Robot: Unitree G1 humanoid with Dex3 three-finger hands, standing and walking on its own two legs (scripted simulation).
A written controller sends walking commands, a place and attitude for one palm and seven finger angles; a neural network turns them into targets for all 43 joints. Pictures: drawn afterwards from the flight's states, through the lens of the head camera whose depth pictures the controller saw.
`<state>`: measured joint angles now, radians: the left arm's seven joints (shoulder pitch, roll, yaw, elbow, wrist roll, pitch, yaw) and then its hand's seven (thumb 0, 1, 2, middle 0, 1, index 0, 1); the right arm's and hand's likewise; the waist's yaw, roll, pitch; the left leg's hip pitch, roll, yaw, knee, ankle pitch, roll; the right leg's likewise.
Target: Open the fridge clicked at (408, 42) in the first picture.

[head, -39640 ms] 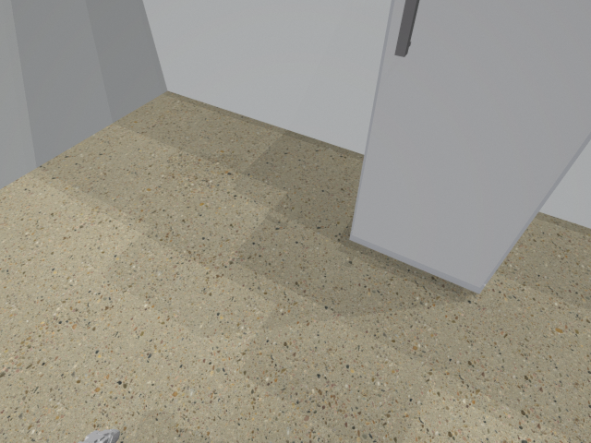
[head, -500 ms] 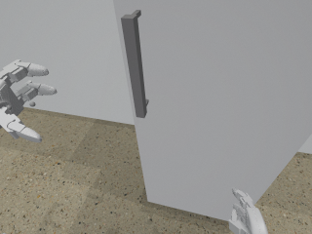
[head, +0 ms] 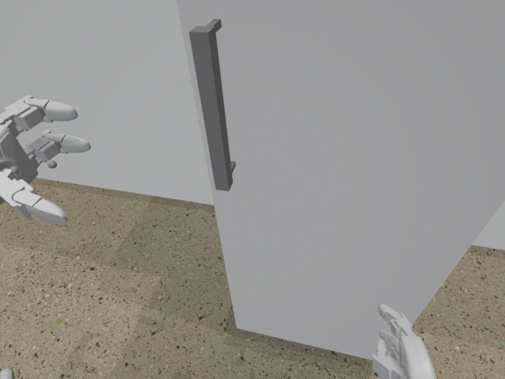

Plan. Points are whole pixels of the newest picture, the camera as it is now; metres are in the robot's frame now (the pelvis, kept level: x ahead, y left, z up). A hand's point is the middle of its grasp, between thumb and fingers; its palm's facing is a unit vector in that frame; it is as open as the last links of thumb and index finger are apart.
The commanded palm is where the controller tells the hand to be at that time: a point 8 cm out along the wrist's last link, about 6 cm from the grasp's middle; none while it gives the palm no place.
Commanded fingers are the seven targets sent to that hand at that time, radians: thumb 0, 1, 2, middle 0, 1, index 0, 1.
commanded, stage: raise the hand to about handle height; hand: left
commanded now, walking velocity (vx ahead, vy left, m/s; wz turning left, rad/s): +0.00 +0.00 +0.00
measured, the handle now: (220, 114) +0.44 +0.10 +0.24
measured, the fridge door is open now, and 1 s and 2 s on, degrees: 0 0 0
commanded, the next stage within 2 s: move the hooked fingers beside the handle in 0.02 s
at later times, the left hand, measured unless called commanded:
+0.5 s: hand (92, 154) +0.31 +0.25 +0.25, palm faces -0.04 -0.99 -0.14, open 14.0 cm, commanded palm +0.27 +0.29 +0.26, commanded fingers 0.00 -0.50 0.30 -0.30 -1.20 -0.30 -1.20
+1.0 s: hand (124, 142) +0.35 +0.22 +0.24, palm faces -0.05 -0.99 -0.09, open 14.0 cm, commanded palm +0.32 +0.27 +0.26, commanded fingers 0.00 -0.50 0.30 -0.30 -1.20 -0.30 -1.20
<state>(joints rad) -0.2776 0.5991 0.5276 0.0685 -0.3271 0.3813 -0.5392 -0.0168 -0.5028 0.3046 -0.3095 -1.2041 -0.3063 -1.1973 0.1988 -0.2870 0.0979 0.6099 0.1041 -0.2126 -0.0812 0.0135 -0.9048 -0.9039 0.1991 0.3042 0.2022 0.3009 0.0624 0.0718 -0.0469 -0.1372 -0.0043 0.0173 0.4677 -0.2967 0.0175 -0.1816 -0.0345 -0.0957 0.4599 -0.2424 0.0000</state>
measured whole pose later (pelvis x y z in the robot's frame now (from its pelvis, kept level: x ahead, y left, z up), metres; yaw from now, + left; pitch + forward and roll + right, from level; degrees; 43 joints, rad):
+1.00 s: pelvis +0.00 +0.00 +0.00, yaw +0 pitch -1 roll +0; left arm -0.48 0.50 0.37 0.23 -0.27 0.39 -0.41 -0.02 -0.50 0.30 -0.31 -1.20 -0.30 -1.20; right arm 0.19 -0.27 0.09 0.62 0.10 -0.15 -0.09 0.01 -0.90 -0.90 0.20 0.30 0.20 0.30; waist 0.03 0.07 -0.05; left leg -0.16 0.00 0.02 0.47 -0.30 0.01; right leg -0.22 -0.03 -0.09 0.49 -0.26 0.00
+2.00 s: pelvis +0.01 +0.00 +0.00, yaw -2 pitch +0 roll +0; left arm -0.56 0.39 0.29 0.28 -0.24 0.36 -0.27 -0.02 -0.50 0.30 -0.31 -1.20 -0.30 -1.20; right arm 0.23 -0.27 0.06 0.63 0.09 -0.09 -0.09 0.01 -0.91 -0.90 0.20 0.30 0.20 0.30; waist 0.00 0.06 -0.06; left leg -0.15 0.00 0.04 0.45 -0.30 0.02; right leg -0.22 -0.03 -0.07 0.47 -0.25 0.00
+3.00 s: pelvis +0.00 -0.01 +0.00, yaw -1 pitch -1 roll +0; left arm -0.60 0.30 0.21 0.25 -0.24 0.40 -0.19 -0.02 -0.50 0.30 -0.31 -1.20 -0.30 -1.20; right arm 0.19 -0.26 0.07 0.65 0.09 -0.08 -0.09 0.01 -0.91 -0.90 0.20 0.30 0.20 0.30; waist 0.00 0.06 -0.05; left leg -0.14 0.00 0.04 0.44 -0.28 0.01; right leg -0.21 -0.03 -0.07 0.48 -0.24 -0.01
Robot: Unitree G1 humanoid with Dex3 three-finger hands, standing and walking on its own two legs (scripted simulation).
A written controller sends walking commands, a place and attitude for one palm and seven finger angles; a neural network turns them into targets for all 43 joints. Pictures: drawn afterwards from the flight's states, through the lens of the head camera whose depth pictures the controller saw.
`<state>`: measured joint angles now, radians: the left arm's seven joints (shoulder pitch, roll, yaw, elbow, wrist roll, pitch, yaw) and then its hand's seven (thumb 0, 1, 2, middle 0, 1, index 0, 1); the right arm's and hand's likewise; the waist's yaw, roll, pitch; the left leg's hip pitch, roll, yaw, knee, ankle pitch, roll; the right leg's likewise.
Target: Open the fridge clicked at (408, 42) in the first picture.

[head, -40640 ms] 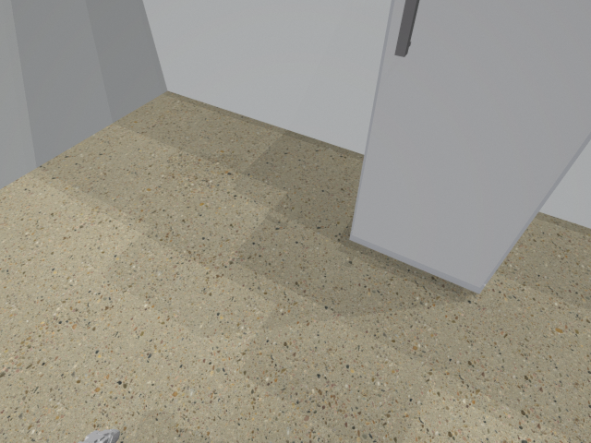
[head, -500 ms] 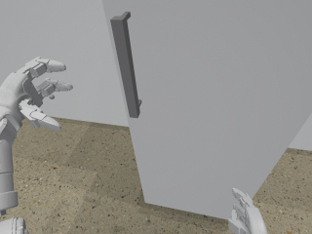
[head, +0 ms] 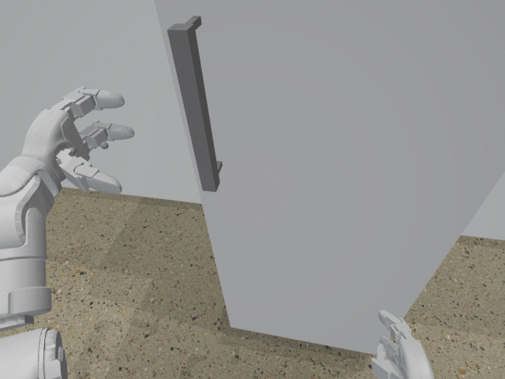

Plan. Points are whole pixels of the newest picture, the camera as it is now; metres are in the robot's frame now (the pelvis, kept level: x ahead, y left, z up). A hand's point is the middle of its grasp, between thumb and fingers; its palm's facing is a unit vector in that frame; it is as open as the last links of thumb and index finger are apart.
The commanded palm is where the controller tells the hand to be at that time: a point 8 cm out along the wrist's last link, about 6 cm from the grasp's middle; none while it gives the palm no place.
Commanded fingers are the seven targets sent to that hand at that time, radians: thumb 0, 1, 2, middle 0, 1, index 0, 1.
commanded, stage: move the hooked fingers beside the handle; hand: left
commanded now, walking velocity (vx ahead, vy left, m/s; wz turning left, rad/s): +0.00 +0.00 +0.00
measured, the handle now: (204, 114) +0.44 +0.11 +0.24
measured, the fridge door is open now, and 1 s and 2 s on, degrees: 0 0 0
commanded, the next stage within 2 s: feel for the door with the fingertips in 1.52 s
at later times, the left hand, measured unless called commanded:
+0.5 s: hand (131, 137) +0.37 +0.20 +0.24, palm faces -0.07 -1.00 -0.06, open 14.0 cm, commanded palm +0.35 +0.25 +0.25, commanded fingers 0.00 -0.50 0.30 -0.30 -1.20 -0.30 -1.20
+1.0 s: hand (147, 132) +0.38 +0.18 +0.24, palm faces -0.06 -1.00 -0.05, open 14.0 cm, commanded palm +0.35 +0.23 +0.25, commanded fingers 0.00 -0.50 0.30 -0.30 -1.20 -0.30 -1.20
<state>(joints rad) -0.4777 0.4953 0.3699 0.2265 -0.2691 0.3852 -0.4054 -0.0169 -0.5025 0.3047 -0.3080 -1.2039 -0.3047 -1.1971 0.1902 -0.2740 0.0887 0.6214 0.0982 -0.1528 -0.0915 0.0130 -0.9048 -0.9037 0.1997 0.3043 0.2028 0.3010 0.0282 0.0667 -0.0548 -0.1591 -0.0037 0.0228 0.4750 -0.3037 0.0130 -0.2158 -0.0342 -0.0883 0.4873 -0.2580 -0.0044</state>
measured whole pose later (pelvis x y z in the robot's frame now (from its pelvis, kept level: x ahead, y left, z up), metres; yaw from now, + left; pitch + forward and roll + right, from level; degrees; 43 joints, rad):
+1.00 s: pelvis +0.00 +0.00 +0.00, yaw -1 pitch +0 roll +0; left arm -0.56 0.39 0.29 0.28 -0.24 0.36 -0.27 -0.02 -0.50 0.30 -0.31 -1.20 -0.30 -1.20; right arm 0.23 -0.27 0.06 0.63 0.09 -0.09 -0.09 0.01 -0.91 -0.90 0.20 0.30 0.20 0.30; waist 0.00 0.06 -0.06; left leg -0.15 0.00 0.04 0.45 -0.30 0.02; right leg -0.22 -0.03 -0.07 0.47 -0.25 0.00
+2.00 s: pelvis -0.01 +0.00 +0.00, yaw -1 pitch -1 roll +0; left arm -0.60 0.30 0.21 0.25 -0.24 0.40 -0.19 -0.02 -0.50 0.30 -0.31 -1.20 -0.30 -1.20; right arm 0.19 -0.26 0.07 0.65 0.09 -0.08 -0.09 0.01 -0.91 -0.90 0.20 0.30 0.20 0.30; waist 0.00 0.06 -0.05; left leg -0.14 0.00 0.04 0.44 -0.28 0.01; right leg -0.21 -0.03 -0.07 0.48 -0.24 -0.01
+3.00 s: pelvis -0.01 -0.01 +0.00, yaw -1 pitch -1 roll +0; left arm -0.66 0.30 0.20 0.35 -0.23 0.37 -0.15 -0.02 -0.50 0.30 -0.31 -1.21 -0.31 -1.20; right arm 0.22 -0.26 0.05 0.66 0.09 -0.04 -0.09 0.01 -0.91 -0.90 0.20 0.30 0.20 0.30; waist -0.01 0.06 -0.05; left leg -0.13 0.00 0.04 0.43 -0.27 0.01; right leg -0.21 -0.02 -0.07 0.46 -0.23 -0.01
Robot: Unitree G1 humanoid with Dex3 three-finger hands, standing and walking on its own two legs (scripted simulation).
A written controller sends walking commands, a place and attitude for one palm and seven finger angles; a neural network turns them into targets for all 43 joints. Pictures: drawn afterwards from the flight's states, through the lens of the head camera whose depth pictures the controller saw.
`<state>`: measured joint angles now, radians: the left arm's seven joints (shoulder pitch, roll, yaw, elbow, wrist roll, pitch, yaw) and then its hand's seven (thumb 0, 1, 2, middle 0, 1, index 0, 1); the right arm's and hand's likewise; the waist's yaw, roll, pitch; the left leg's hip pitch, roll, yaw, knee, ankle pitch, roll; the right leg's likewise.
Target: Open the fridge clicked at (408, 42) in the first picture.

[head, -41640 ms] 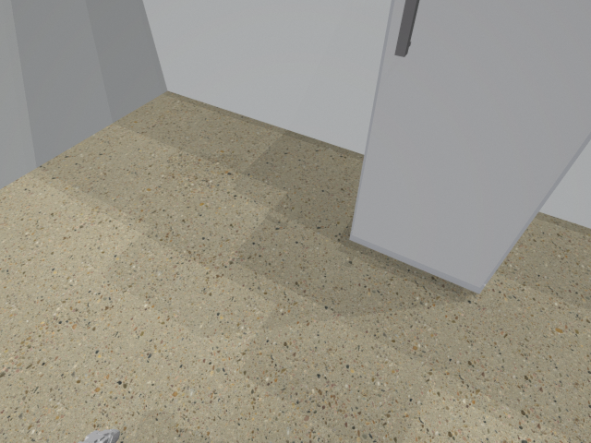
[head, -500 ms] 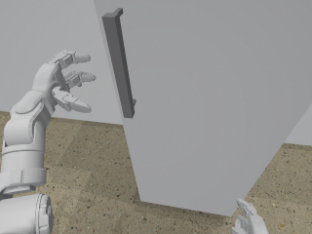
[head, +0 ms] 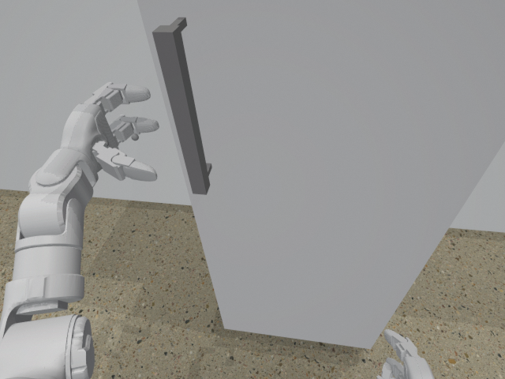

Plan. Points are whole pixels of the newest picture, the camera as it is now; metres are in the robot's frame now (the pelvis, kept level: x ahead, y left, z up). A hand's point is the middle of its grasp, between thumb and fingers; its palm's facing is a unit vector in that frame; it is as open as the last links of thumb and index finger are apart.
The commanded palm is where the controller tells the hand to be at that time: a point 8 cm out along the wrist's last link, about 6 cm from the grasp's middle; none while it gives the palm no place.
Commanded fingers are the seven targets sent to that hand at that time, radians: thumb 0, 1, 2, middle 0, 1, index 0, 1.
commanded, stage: move the hooked fingers beside the handle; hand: left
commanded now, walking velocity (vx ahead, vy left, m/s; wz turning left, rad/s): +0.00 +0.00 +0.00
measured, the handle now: (192, 117) +0.43 +0.11 +0.24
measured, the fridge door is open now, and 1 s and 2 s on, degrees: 0 0 0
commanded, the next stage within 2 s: feel for the door with the fingertips in 0.52 s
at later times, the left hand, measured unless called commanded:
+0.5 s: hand (136, 139) +0.36 +0.18 +0.24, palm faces -0.04 -1.00 -0.05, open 14.0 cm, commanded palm +0.34 +0.23 +0.25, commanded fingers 0.00 -0.50 0.30 -0.30 -1.20 -0.30 -1.20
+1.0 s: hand (169, 136) +0.37 +0.13 +0.24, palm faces -0.09 -1.00 -0.03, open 14.0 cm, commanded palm +0.35 +0.19 +0.25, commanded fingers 0.00 -0.50 0.30 -0.30 -1.20 -0.30 -1.20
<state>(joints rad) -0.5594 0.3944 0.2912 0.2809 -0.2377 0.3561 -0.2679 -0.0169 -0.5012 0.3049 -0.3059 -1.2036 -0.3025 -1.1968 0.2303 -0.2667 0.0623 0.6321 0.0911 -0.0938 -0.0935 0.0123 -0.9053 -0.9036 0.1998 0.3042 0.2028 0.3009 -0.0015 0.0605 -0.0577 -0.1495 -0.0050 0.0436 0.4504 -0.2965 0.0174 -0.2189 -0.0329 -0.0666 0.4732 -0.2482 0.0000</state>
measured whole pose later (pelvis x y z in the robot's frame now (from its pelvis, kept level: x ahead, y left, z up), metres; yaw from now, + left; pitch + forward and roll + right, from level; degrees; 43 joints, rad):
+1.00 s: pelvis -0.01 -0.01 +0.00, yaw +0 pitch -1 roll +0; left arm -0.60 0.30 0.21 0.25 -0.24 0.40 -0.19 -0.02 -0.50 0.30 -0.31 -1.20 -0.30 -1.20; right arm 0.19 -0.26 0.07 0.65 0.09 -0.08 -0.09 0.01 -0.91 -0.90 0.20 0.30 0.20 0.30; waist 0.00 0.06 -0.05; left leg -0.14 0.00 0.04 0.44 -0.28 0.01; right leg -0.21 -0.03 -0.07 0.48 -0.24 -0.01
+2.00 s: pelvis -0.01 -0.01 +0.00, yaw +0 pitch -1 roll +0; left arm -0.66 0.30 0.20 0.35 -0.23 0.37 -0.15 -0.02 -0.50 0.30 -0.31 -1.21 -0.31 -1.20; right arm 0.22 -0.26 0.05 0.66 0.09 -0.04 -0.09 0.01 -0.91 -0.90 0.20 0.30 0.20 0.30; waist -0.01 0.06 -0.05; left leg -0.13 0.00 0.04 0.43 -0.27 0.01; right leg -0.21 -0.02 -0.07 0.46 -0.23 -0.01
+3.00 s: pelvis -0.01 +0.00 +0.00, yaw +1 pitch -1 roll +0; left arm -0.70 0.22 0.12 0.33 -0.22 0.39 -0.09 -0.02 -0.50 0.30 -0.34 -1.24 -0.32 -1.22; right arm 0.19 -0.24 0.06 0.67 0.09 -0.02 -0.08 0.01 -0.91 -0.90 0.20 0.30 0.20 0.30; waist 0.01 0.05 -0.05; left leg -0.14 -0.01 0.03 0.44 -0.28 0.01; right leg -0.21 -0.03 -0.08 0.47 -0.24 -0.01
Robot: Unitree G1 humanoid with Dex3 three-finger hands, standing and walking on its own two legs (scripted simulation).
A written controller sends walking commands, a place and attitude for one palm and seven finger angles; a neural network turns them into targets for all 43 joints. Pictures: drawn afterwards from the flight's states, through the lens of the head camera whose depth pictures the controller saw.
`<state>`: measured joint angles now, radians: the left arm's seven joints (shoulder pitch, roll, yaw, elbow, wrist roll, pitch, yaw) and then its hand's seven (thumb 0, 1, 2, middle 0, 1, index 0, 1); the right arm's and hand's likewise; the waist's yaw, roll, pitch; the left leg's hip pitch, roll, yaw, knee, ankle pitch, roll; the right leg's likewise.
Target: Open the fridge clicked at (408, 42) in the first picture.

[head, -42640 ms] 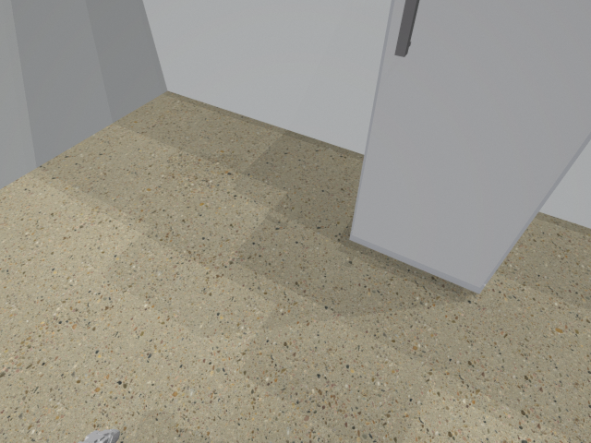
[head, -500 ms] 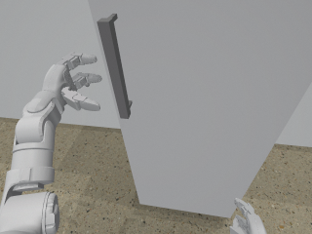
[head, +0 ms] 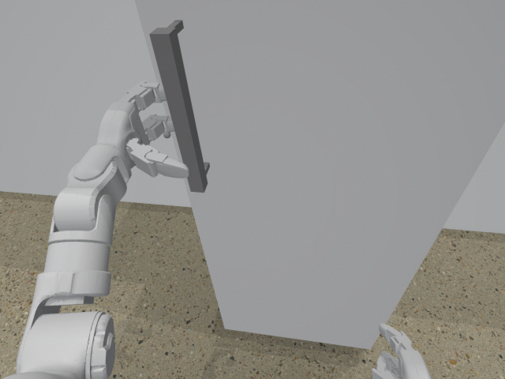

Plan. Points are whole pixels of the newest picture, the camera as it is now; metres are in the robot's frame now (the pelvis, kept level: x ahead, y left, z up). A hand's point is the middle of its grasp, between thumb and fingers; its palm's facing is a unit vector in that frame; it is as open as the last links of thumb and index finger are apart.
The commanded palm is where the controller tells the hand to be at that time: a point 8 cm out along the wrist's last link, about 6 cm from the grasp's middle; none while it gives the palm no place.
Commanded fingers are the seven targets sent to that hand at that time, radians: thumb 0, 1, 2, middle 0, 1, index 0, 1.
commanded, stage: feel for the door with the fingertips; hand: left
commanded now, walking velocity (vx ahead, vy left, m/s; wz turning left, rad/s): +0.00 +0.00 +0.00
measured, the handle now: (189, 116) +0.44 +0.12 +0.24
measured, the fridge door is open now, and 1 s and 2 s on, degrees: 0 0 0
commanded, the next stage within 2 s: slide the fingers in behind the handle in 0.58 s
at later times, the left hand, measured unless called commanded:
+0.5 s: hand (174, 128) +0.39 +0.13 +0.24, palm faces -0.07 -1.00 -0.04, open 14.0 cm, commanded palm +0.37 +0.19 +0.25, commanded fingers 0.00 -0.50 0.30 -0.30 -1.20 -0.30 -1.20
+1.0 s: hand (172, 128) +0.39 +0.14 +0.25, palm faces -0.07 -1.00 -0.03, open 14.0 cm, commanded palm +0.37 +0.19 +0.25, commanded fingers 0.00 -0.50 0.30 -0.30 -1.20 -0.30 -1.20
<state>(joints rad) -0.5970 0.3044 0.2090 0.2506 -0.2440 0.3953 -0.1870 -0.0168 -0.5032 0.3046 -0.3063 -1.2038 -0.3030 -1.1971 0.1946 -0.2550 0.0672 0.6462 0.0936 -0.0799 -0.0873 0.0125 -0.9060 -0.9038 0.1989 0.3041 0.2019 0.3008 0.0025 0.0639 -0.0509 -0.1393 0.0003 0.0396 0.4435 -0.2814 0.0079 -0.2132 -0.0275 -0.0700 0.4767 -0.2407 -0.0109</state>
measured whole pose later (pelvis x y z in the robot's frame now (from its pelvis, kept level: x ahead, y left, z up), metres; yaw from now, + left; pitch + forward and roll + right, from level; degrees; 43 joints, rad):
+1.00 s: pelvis +0.00 +0.00 +0.00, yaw +0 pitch -1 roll +0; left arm -0.66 0.30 0.20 0.35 -0.23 0.37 -0.15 -0.02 -0.50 0.30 -0.31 -1.21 -0.31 -1.20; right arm 0.22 -0.26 0.05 0.66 0.09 -0.04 -0.09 0.01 -0.91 -0.90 0.20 0.30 0.20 0.30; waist -0.01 0.06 -0.05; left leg -0.13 0.00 0.04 0.43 -0.27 0.01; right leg -0.21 -0.02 -0.07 0.46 -0.23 -0.01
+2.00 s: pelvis +0.00 +0.00 +0.00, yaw +1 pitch -1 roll +0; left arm -0.70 0.22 0.12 0.33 -0.22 0.39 -0.09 -0.02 -0.50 0.30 -0.34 -1.24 -0.32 -1.22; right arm 0.19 -0.24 0.06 0.67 0.09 -0.02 -0.08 0.01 -0.91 -0.90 0.20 0.30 0.20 0.30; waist 0.01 0.05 -0.05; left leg -0.14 -0.01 0.03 0.44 -0.28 0.01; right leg -0.21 -0.03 -0.08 0.47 -0.24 -0.01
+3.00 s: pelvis +0.01 +0.00 +0.00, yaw +0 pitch -1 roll +0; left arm -0.60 0.21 0.13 0.16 -0.22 0.46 -0.05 -0.01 0.04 0.54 -0.36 -1.28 -0.32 -1.27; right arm 0.16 -0.23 0.06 0.64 0.08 0.02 -0.07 0.01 -0.91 -0.90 0.20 0.30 0.20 0.30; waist 0.01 0.06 -0.06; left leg -0.12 0.00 0.04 0.43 -0.29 0.01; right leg -0.19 -0.02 -0.07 0.45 -0.24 -0.01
